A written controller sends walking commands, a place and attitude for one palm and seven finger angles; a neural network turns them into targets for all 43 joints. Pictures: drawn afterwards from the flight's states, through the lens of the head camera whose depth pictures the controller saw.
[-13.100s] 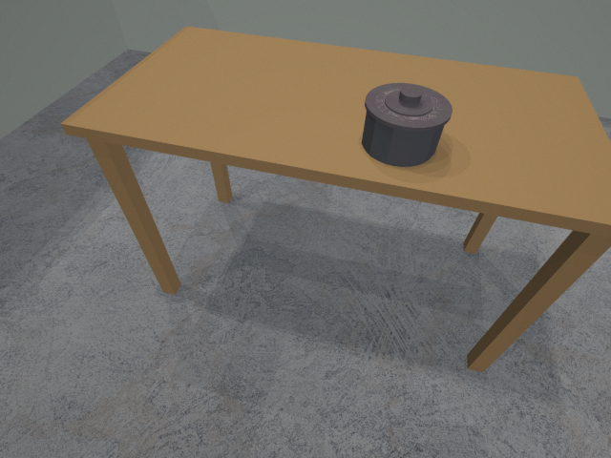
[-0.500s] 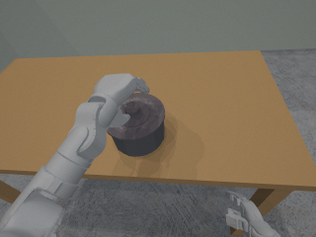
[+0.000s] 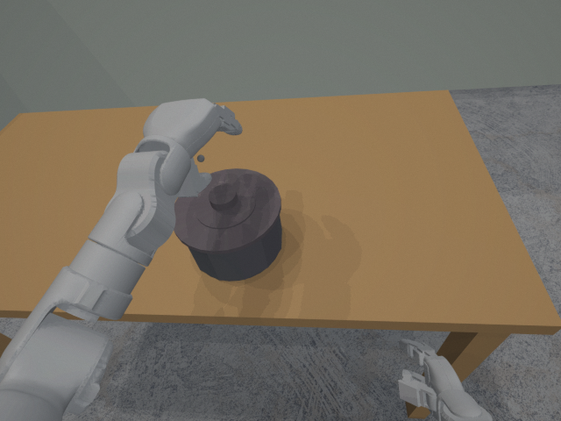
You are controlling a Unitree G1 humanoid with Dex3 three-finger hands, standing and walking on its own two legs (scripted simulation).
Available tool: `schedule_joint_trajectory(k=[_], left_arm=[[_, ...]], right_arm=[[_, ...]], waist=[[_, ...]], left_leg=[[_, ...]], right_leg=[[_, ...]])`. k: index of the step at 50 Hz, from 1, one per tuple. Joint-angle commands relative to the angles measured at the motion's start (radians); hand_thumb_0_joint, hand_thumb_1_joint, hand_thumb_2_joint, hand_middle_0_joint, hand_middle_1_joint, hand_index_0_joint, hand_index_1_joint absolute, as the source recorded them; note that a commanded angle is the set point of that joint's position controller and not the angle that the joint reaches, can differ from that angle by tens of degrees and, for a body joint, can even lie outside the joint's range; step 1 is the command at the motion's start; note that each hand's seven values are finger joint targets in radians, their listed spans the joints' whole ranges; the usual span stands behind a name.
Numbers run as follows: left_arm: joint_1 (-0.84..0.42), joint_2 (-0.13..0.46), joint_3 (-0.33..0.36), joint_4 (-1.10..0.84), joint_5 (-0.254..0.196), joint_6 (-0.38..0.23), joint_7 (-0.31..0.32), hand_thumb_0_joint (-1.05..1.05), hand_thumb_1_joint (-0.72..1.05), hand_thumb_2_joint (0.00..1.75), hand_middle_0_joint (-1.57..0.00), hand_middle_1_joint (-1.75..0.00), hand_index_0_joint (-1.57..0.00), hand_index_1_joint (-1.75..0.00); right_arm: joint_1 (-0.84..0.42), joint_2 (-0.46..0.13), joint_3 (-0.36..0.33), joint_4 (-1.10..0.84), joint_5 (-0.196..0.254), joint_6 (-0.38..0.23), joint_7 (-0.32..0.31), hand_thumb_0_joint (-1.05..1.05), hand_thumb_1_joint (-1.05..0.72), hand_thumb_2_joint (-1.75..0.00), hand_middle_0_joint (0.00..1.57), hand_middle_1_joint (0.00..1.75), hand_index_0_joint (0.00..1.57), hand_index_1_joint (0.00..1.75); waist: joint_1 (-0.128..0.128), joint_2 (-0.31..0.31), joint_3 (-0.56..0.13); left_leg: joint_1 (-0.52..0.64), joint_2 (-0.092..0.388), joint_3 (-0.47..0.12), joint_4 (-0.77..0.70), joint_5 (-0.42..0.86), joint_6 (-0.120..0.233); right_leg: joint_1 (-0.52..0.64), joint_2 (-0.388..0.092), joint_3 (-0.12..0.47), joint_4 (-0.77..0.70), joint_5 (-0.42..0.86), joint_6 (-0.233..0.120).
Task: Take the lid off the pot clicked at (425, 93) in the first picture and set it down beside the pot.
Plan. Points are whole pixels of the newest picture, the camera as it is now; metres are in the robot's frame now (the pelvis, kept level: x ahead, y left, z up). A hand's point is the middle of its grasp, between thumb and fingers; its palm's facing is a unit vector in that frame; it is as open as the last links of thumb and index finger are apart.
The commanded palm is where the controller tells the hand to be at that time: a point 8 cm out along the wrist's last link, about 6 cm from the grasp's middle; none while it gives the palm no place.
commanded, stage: move the open hand above the knob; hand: left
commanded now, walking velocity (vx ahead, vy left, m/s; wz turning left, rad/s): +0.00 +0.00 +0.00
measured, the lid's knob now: (223, 197) +0.41 +0.12 +0.11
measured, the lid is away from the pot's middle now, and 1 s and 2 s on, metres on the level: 0.00 0.00 0.00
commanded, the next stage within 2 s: lower the open fingers around the knob in 2.00 s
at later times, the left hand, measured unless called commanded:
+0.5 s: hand (206, 187) +0.38 +0.13 +0.16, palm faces -0.14 -0.07 -0.99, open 10.1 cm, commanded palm +0.36 +0.15 +0.24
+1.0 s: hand (182, 176) +0.38 +0.15 +0.18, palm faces -0.04 -0.15 -0.99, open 10.1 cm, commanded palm +0.34 +0.15 +0.24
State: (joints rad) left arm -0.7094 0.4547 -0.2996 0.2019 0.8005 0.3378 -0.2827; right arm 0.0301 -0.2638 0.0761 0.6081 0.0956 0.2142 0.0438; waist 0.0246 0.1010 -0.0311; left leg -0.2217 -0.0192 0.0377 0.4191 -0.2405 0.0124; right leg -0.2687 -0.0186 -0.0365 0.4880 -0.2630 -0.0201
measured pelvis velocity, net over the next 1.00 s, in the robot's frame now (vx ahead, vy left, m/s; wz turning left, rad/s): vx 0.00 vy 0.02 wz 0.01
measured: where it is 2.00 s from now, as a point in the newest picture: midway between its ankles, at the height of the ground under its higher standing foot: outside the picture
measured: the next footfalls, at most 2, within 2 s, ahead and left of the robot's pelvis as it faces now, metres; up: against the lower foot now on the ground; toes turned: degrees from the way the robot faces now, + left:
none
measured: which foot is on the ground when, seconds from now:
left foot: down 0.00-1.00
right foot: down 0.00-1.00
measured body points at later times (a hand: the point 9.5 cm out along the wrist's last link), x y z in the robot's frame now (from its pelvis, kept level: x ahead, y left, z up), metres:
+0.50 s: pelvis +0.00 +0.01 +0.00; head +0.02 -0.04 +0.45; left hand +0.39 +0.13 +0.21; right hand +0.22 -0.20 -0.10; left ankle -0.02 +0.11 -0.74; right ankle -0.01 -0.10 -0.74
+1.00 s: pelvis +0.00 +0.02 +0.00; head +0.01 -0.03 +0.45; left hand +0.38 +0.16 +0.23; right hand +0.22 -0.18 -0.10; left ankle -0.02 +0.11 -0.74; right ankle -0.01 -0.10 -0.74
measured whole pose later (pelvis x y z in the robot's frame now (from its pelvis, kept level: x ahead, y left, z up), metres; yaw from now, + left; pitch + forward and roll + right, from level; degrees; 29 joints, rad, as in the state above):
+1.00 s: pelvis +0.00 +0.02 +0.00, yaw +1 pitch +2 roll +1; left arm -0.62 0.44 -0.30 0.07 0.80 0.38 -0.30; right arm 0.03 -0.26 0.07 0.59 0.10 0.23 0.08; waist 0.04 0.10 -0.04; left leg -0.24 -0.03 0.03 0.44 -0.24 0.03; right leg -0.27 -0.03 -0.04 0.48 -0.25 0.00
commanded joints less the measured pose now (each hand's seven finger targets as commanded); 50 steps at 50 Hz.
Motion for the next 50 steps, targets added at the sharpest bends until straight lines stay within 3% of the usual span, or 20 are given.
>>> schedule_joint_trajectory(k=[1, 3, 6, 8, 10, 15, 16, 19, 22, 25, 30, 32, 34, 35, 38, 40, 41, 45, 48, 50], left_arm=[[-0.185, 0.005, 0.016, -0.202, -0.004, 0.008, -0.021, 0.00, -0.34, 1.51, -0.84, -0.08, -0.84, -0.08], [-0.296, 0.051, 0.021, -0.320, 0.009, 0.010, -0.031, 0.00, -0.34, 1.51, -0.84, -0.08, -0.84, -0.08], [-0.537, 0.293, 0.173, -0.428, 0.047, 0.005, -0.008, 0.00, -0.34, 1.51, -0.84, -0.08, -0.84, -0.08], [-0.562, 0.373, 0.238, -0.308, 0.065, 0.014, 0.010, 0.00, -0.34, 1.51, -0.84, -0.08, -0.84, -0.08], [-0.499, 0.352, 0.243, -0.201, 0.041, 0.022, 0.021, 0.00, -0.34, 1.51, -0.84, -0.08, -0.84, -0.08], [-0.201, 0.035, 0.049, -0.128, -0.009, 0.021, -0.023, 0.00, -0.34, 1.51, -0.84, -0.08, -0.84, -0.08], [-0.178, 0.024, 0.032, -0.160, -0.011, 0.018, -0.036, 0.00, -0.34, 1.51, -0.84, -0.08, -0.84, -0.08], [-0.313, 0.093, 0.048, -0.310, 0.019, 0.011, -0.047, 0.00, -0.34, 1.51, -0.84, -0.08, -0.84, -0.08], [-0.495, 0.307, 0.192, -0.385, 0.058, 0.005, -0.023, 0.00, -0.34, 1.51, -0.84, -0.08, -0.84, -0.08], [-0.498, 0.364, 0.254, -0.287, 0.048, 0.012, 0.007, 0.00, -0.34, 1.51, -0.84, -0.08, -0.84, -0.08], [-0.192, 0.081, 0.093, -0.199, -0.007, 0.015, -0.018, 0.00, -0.34, 1.51, -0.84, -0.08, -0.84, -0.08], [-0.145, 0.013, 0.026, -0.299, -0.006, 0.011, -0.041, 0.00, -0.34, 1.51, -0.84, -0.08, -0.84, -0.08], [-0.233, 0.025, 0.007, -0.374, 0.006, 0.011, -0.044, 0.00, -0.34, 1.51, -0.84, -0.08, -0.84, -0.08], [-0.292, 0.064, 0.032, -0.396, 0.010, 0.012, -0.038, 0.00, -0.34, 1.51, -0.84, -0.08, -0.84, -0.08], [-0.478, 0.280, 0.178, -0.424, 0.057, 0.013, -0.001, 0.00, -0.34, 1.51, -0.84, -0.08, -0.84, -0.08], [-0.488, 0.365, 0.255, -0.391, 0.054, 0.008, 0.029, 0.00, -0.34, 1.51, -0.84, -0.08, -0.84, -0.08], [-0.493, 0.314, 0.211, -0.375, 0.059, 0.008, 0.035, 0.00, -0.34, 1.51, -0.84, -0.08, -0.84, -0.08], [-0.178, 0.114, 0.126, -0.191, -0.002, 0.014, 0.020, 0.00, -0.34, 1.51, -0.84, -0.08, -0.84, -0.08], [-0.187, -0.022, -0.011, -0.328, -0.005, 0.014, -0.011, 0.00, -0.34, 1.51, -0.84, -0.08, -0.84, -0.08], [-0.249, 0.007, -0.004, -0.406, -0.004, 0.014, -0.012, 0.00, -0.34, 1.51, -0.84, -0.08, -0.84, -0.08]], right_arm=[[-0.191, -0.084, -0.043, -0.218, 0.008, -0.033, 0.022, 0.00, -0.90, -0.90, 0.20, 0.30, 0.20, 0.30], [-0.203, -0.087, -0.055, -0.227, 0.008, -0.028, 0.023, 0.00, -0.90, -0.90, 0.20, 0.30, 0.20, 0.30], [-0.179, -0.088, -0.050, -0.201, -0.004, -0.050, 0.000, 0.00, -0.90, -0.90, 0.20, 0.30, 0.20, 0.30], [-0.157, -0.087, -0.040, -0.164, -0.006, -0.064, -0.020, 0.00, -0.90, -0.90, 0.20, 0.30, 0.20, 0.30], [-0.148, -0.094, -0.041, -0.141, 0.001, -0.070, -0.028, 0.00, -0.90, -0.90, 0.20, 0.30, 0.20, 0.30], [-0.172, -0.085, -0.048, -0.183, 0.008, -0.066, 0.005, 0.00, -0.90, -0.90, 0.20, 0.30, 0.20, 0.30], [-0.163, -0.085, -0.047, -0.192, 0.010, -0.058, 0.013, 0.00, -0.90, -0.90, 0.20, 0.30, 0.20, 0.30], [-0.186, -0.092, -0.055, -0.210, 0.006, -0.047, 0.021, 0.00, -0.90, -0.90, 0.20, 0.30, 0.20, 0.30], [-0.182, -0.092, -0.049, -0.197, -0.007, -0.060, 0.000, 0.00, -0.90, -0.90, 0.20, 0.30, 0.20, 0.30], [-0.166, -0.096, -0.040, -0.159, -0.007, -0.068, -0.015, 0.00, -0.90, -0.90, 0.20, 0.30, 0.20, 0.30], [-0.178, -0.081, -0.046, -0.190, 0.003, -0.065, 0.013, 0.00, -0.90, -0.90, 0.20, 0.30, 0.20, 0.30], [-0.191, -0.076, -0.051, -0.218, 0.004, -0.055, 0.033, 0.00, -0.90, -0.90, 0.20, 0.30, 0.20, 0.30], [-0.202, -0.081, -0.054, -0.217, 0.005, -0.041, 0.038, 0.00, -0.90, -0.90, 0.20, 0.30, 0.20, 0.30], [-0.208, -0.086, -0.058, -0.210, 0.003, -0.039, 0.038, 0.00, -0.90, -0.90, 0.20, 0.30, 0.20, 0.30], [-0.179, -0.086, -0.046, -0.182, -0.009, -0.048, 0.011, 0.00, -0.90, -0.90, 0.20, 0.30, 0.20, 0.30], [-0.183, -0.096, -0.040, -0.161, -0.013, -0.058, -0.002, 0.00, -0.90, -0.90, 0.20, 0.30, 0.20, 0.30], [-0.167, -0.071, -0.026, -0.163, -0.017, -0.065, -0.004, 0.00, -0.90, -0.90, 0.20, 0.30, 0.20, 0.30], [-0.181, -0.076, -0.038, -0.172, -0.002, -0.053, 0.017, 0.00, -0.90, -0.90, 0.20, 0.30, 0.20, 0.30], [-0.210, -0.075, -0.044, -0.209, 0.005, -0.030, 0.038, 0.00, -0.90, -0.90, 0.20, 0.30, 0.20, 0.30], [-0.224, -0.080, -0.055, -0.216, 0.006, -0.028, 0.043, 0.00, -0.90, -0.90, 0.20, 0.30, 0.20, 0.30]], waist=[[0.001, -0.197, -0.317], [-0.015, -0.161, -0.347], [-0.008, -0.104, -0.431], [0.002, -0.092, -0.397], [0.002, -0.113, -0.356], [0.003, -0.172, -0.318], [0.001, -0.184, -0.331], [-0.012, -0.153, -0.349], [0.004, -0.110, -0.410], [0.012, -0.095, -0.374], [0.014, -0.144, -0.330], [0.009, -0.140, -0.345], [-0.011, -0.138, -0.329], [-0.024, -0.157, -0.315], [0.003, -0.100, -0.354], [0.014, -0.055, -0.374], [0.025, -0.059, -0.409], [0.024, -0.144, -0.305], [0.000, -0.135, -0.294], [-0.019, -0.143, -0.314]], left_leg=[[0.044, -0.008, 0.002, 0.000, 0.280, 0.030], [0.080, -0.011, -0.003, 0.016, 0.286, 0.040], [0.122, -0.015, -0.032, 0.013, 0.316, 0.049], [0.104, -0.014, -0.044, 0.002, 0.320, 0.044], [0.088, -0.011, -0.038, -0.006, 0.285, 0.042], [0.076, -0.010, -0.021, 0.008, 0.310, 0.035], [0.076, -0.010, -0.011, 0.004, 0.312, 0.033], [0.096, -0.010, -0.021, 0.015, 0.318, 0.040], [0.119, -0.012, -0.042, 0.011, 0.341, 0.047], [0.106, -0.005, -0.050, -0.003, 0.332, 0.040], [0.099, 0.000, -0.035, 0.009, 0.355, 0.030], [0.117, 0.001, -0.029, 0.019, 0.375, 0.029], [0.124, 0.007, -0.039, 0.018, 0.369, 0.031], [0.126, 0.013, -0.048, 0.024, 0.343, 0.036], [0.127, 0.007, -0.062, 0.001, 0.325, 0.033], [0.127, 0.006, -0.065, -0.002, 0.321, 0.033], [0.127, 0.001, -0.064, -0.016, 0.362, 0.027], [0.083, 0.014, -0.045, -0.004, 0.327, 0.019], [0.089, 0.011, -0.032, -0.003, 0.295, 0.018], [0.115, 0.016, -0.043, 0.014, 0.291, 0.031]], right_leg=[[0.199, -0.020, 0.026, -0.039, 0.421, -0.006], [0.190, -0.018, 0.030, -0.039, 0.421, -0.009], [0.235, -0.010, 0.048, -0.020, 0.427, -0.017], [0.234, -0.007, 0.054, -0.023, 0.426, -0.023], [0.214, -0.007, 0.057, -0.040, 0.391, -0.024], [0.183, -0.014, 0.025, -0.035, 0.432, -0.015], [0.191, -0.014, 0.018, -0.038, 0.434, -0.008], [0.180, -0.013, 0.019, -0.032, 0.435, -0.014], [0.230, -0.009, 0.040, -0.018, 0.448, -0.022], [0.218, -0.006, 0.044, -0.026, 0.413, -0.030], [0.172, -0.008, 0.016, -0.027, 0.417, -0.024], [0.165, -0.007, 0.004, -0.024, 0.428, -0.018], [0.130, -0.002, -0.002, -0.024, 0.398, -0.021], [0.116, 0.001, 0.000, -0.025, 0.375, -0.026], [0.162, 0.006, 0.016, -0.023, 0.346, -0.033], [0.178, 0.006, 0.031, -0.020, 0.339, -0.043], [0.212, 0.005, 0.024, -0.013, 0.355, -0.040], [0.151, 0.001, 0.010, -0.028, 0.342, -0.032], [0.114, -0.003, -0.007, -0.034, 0.322, -0.023], [0.107, 0.002, -0.001, -0.031, 0.310, -0.028]])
